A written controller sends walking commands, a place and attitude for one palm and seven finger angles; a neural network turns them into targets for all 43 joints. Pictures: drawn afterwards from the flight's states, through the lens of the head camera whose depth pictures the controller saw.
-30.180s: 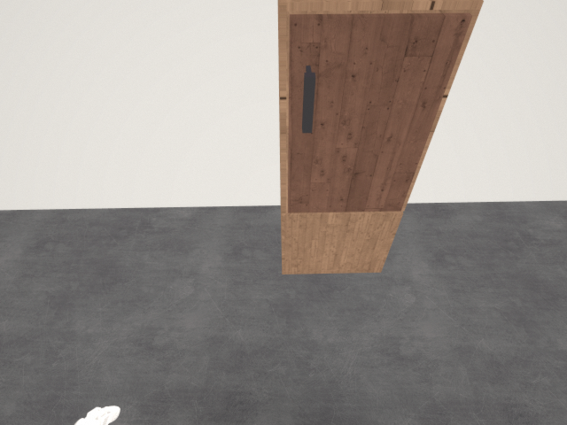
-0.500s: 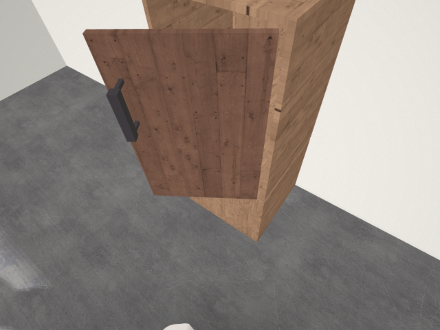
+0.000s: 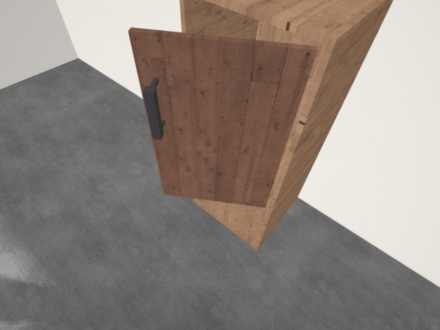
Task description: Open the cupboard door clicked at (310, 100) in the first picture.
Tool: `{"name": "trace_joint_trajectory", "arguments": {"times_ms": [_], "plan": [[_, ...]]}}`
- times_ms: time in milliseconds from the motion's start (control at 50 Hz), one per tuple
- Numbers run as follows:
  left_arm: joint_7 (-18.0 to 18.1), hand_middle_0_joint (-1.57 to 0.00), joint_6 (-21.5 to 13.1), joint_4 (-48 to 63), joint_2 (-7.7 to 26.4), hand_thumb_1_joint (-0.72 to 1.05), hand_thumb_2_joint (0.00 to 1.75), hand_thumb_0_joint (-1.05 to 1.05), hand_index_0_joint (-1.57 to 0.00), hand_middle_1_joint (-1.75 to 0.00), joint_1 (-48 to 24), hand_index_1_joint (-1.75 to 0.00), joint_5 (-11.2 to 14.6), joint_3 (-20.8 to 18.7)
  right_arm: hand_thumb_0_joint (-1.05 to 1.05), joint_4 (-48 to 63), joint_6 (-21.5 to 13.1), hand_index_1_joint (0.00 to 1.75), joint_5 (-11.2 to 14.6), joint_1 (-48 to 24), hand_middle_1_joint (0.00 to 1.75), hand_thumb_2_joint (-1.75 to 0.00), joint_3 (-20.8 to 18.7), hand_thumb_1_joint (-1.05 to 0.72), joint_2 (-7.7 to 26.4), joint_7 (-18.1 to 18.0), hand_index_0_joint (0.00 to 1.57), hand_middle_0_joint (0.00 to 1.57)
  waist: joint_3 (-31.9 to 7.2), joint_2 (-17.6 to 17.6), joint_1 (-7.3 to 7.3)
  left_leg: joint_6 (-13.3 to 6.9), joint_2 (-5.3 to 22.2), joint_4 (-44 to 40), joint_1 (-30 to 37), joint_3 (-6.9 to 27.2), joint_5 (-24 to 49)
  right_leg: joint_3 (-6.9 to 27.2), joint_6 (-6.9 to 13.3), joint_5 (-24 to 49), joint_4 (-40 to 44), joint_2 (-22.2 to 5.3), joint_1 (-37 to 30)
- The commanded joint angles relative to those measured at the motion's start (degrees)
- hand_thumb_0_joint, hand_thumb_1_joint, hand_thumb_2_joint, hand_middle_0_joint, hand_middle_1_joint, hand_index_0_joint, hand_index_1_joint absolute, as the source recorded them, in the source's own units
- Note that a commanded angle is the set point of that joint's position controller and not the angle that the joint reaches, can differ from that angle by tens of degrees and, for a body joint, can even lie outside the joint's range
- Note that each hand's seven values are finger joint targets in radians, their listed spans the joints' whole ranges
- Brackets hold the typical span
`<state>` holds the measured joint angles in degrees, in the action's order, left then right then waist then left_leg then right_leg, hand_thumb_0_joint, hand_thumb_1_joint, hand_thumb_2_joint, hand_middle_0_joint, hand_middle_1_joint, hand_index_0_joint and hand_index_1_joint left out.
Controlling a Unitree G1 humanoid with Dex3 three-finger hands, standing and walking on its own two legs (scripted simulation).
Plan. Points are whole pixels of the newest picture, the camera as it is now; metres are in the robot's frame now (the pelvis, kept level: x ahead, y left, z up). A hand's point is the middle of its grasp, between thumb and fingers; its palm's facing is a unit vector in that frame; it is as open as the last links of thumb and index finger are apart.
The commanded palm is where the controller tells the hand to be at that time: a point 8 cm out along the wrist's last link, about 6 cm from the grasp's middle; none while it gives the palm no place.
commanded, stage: look again from close up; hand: left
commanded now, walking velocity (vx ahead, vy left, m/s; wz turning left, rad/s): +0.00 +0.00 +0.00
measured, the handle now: (156, 109) +0.57 +0.21 +0.06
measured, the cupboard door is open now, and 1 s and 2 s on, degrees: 32 32 32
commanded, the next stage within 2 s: raise the hand with hooked fingers in 0.56 s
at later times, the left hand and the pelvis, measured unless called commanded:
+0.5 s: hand out of the picture +0.06 +0.19 -0.16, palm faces -0.03 -0.96 -0.28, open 7.4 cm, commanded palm none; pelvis +0.01 -0.01 +0.00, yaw -1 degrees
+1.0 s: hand (129, 302) +0.17 +0.17 -0.03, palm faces +0.03 -1.00 -0.07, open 8.2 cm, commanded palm +0.12 +0.24 -0.04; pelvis -0.03 -0.05 -0.05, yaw +1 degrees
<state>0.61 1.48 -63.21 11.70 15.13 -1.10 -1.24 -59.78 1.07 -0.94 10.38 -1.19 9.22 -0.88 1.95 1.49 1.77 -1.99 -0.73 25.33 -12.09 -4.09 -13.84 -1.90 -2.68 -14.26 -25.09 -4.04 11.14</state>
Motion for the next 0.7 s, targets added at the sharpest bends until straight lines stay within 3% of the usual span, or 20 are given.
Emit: {"name": "trace_joint_trajectory", "arguments": {"times_ms": [0, 40, 60, 80, 100, 140, 200, 280, 400, 620, 640, 660, 680], "plan": [[0.6, -0.20, -1.9, 1.7, 4.8, 0.90, 0.90, 0.00, -0.20, -0.30, 0.4, -0.30, 0.2, -0.4, 0.00, 0.7, -1.8, 0.30, 0.5, 3.8, 0.30, -0.90, -1.0, -0.90, 7.5, -0.6, 0.20, 0.20, -2.7, 0.4, -1.74, 0.5, 7.0, -6.5, 3.8, 6.7, 7.7, 3.6, 2.9, 5.5, 5.2, -2.6, 0.1], [0.7, -0.20, -2.0, 1.0, 4.7, 0.90, 0.90, 0.00, -0.20, -0.30, 0.9, -0.30, 0.2, -0.2, 0.00, 0.0, -2.0, 0.30, 0.5, 3.9, 0.30, -0.90, -0.8, -0.90, 7.3, -0.7, 0.20, 0.20, -2.0, -1.3, -1.72, 0.7, 7.0, -6.6, 4.1, 6.5, 10.1, 3.6, 2.7, 6.8, 5.3, -2.9, 0.0], [3.5, -0.20, -2.7, 0.3, 3.9, 0.90, 0.90, 0.00, -0.20, -0.30, 4.8, -0.30, -0.7, 0.9, 0.00, 3.9, -2.8, 0.30, 1.1, 2.8, 0.30, -0.90, -0.8, -0.90, 9.8, -0.3, 0.20, 0.20, -0.3, -7.1, -1.87, 1.7, 8.7, 2.6, 2.4, 4.9, 23.6, 4.5, 2.7, 12.4, 1.4, -3.5, 1.8], [3.1, -0.20, -2.9, 3.0, 6.4, 0.90, 0.90, 0.00, -0.20, -0.30, 4.0, -0.30, -0.1, 0.7, 0.00, 4.7, -2.7, 0.30, 0.3, 4.2, 0.30, -0.90, -0.3, -0.90, 7.8, 0.1, 0.20, 0.20, -3.2, -8.5, -1.64, 1.5, 6.9, 0.7, 0.4, 6.4, 12.9, 4.1, 4.1, 2.3, 0.0, -3.2, 0.5], [2.6, -0.20, -3.2, 3.1, 6.5, 0.90, 0.90, 0.00, -0.20, -0.30, 3.0, -0.30, -0.2, 0.6, 0.00, 4.9, -3.0, 0.30, -0.2, 2.1, 0.30, -0.90, -0.2, -0.90, 7.3, 0.3, 0.20, 0.20, -0.6, -11.1, -0.77, 1.2, 6.4, -0.6, -1.2, 6.2, 11.4, 4.1, 4.4, 3.0, -0.1, -3.0, 2.1], [2.1, -0.20, -2.9, 3.6, 5.8, 0.90, 0.90, 0.00, -0.20, -0.30, 3.6, -0.30, -0.2, 0.6, 0.00, 6.2, -3.1, 0.30, -0.1, 4.8, 0.30, -0.90, -0.2, -0.90, 8.3, 0.0, 0.20, 0.20, -2.1, -8.9, -1.67, -0.1, 7.7, -2.7, -1.6, 8.5, 9.6, 1.9, 4.0, -0.2, -2.3, -0.9, 1.6], [1.8, -0.20, -3.1, 3.8, 5.3, 0.90, 0.90, 0.00, -0.20, -0.30, 3.4, -0.30, -0.1, 0.7, 0.00, 6.2, -3.6, 0.30, 0.0, 5.3, 0.30, -0.90, -0.3, -0.90, 8.9, -0.5, 0.20, 0.20, -3.5, -4.1, -1.39, -1.2, 7.9, -1.1, 0.6, 8.2, 19.1, 1.2, 3.9, 4.4, -3.2, -0.8, 0.3], [1.7, -0.20, -3.1, 4.3, 6.0, 0.90, 0.90, 0.00, -0.20, -0.30, 1.9, -0.30, 0.2, 0.6, 0.00, 5.5, -3.4, 0.30, 0.2, 5.2, 0.30, -0.90, -0.5, -0.90, 9.7, -0.5, 0.20, 0.20, -1.5, 0.6, -1.80, -1.0, 7.0, -1.9, 1.3, 6.9, 13.6, 2.7, 3.8, 6.5, -2.0, -1.7, 1.8], [1.5, -0.20, -3.0, 5.0, 8.0, 0.90, 0.90, 0.00, -0.20, -0.30, 0.2, -0.30, 0.2, 0.2, 0.00, 3.9, -3.5, 0.30, 0.1, 4.3, 0.30, -0.90, -0.3, -0.90, 9.8, -0.4, 0.20, 0.20, 0.7, 0.1, -1.36, -0.8, 6.5, -3.5, -0.1, 5.9, 10.5, 3.3, 4.0, 7.8, -0.8, -2.2, 0.8], [1.2, -0.20, -3.2, 5.1, 9.6, 0.90, 0.90, 0.00, -0.20, -0.30, -1.9, -0.30, 0.4, 0.0, 0.00, 1.3, -3.3, 0.30, 0.0, 2.9, 0.30, -0.90, 0.0, -0.90, 10.2, -0.3, 0.20, 0.20, -2.4, 0.1, -1.24, 0.3, 6.6, -3.4, 2.7, 4.5, 11.4, 4.6, 4.5, 13.6, 0.9, -3.1, -1.3], [3.8, -0.20, -3.5, 3.4, 7.0, 0.90, 0.90, 0.00, -0.20, -0.30, 4.6, -0.30, 0.1, 0.1, 0.00, 4.7, -3.1, 0.30, 0.8, 1.1, 0.30, -0.90, -0.4, -0.90, 9.8, -0.1, 0.20, 0.20, -1.7, 8.6, -0.17, 2.2, 7.9, 9.3, -1.2, 2.5, 12.2, 8.2, 2.8, 35.6, 0.5, -6.4, -2.1], [2.9, -0.20, -16.5, 84.3, 28.2, 0.88, 0.89, 0.00, -0.20, -0.32, -40.7, -0.32, 8.1, -19.7, 0.00, 20.9, -11.0, 0.30, 2.6, 3.2, 0.30, -0.90, -2.9, -0.90, 16.2, -2.2, 0.20, 0.20, -28.1, -0.1, -5.42, 0.1, 0.8, 1.5, 8.4, 3.5, 24.3, 1.1, 5.1, 35.4, -5.5, 0.0, -5.1], [1.9, -0.20, -13.7, 63.6, 21.1, 0.85, 0.88, 0.00, -0.20, -0.33, -4.5, -0.33, 3.9, -15.9, 0.00, 20.0, -15.9, 0.30, 1.5, -0.8, 0.30, -0.90, -2.0, -0.90, 12.7, -4.4, 0.20, 0.20, -24.2, -13.9, 0.63, -0.7, 2.2, 0.8, 14.5, 1.7, 33.9, 0.1, 5.8, 23.0, -7.6, 3.1, -2.6]]}}
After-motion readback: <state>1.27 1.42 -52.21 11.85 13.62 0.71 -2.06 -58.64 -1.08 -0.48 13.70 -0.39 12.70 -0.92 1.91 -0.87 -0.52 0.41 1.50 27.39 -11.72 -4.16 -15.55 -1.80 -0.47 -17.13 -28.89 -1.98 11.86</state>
